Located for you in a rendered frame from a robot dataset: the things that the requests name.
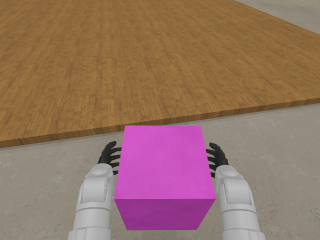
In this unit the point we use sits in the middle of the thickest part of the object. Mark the robot left hand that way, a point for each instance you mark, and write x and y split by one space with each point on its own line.
106 157

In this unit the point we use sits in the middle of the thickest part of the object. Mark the robot right hand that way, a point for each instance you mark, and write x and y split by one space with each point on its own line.
219 159

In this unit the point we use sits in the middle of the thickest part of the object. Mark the carton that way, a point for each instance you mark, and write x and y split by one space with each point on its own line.
164 180

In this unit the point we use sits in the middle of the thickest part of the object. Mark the left robot forearm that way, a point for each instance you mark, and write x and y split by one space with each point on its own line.
92 215

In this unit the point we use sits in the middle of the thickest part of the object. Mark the right robot forearm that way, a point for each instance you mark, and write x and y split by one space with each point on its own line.
237 207

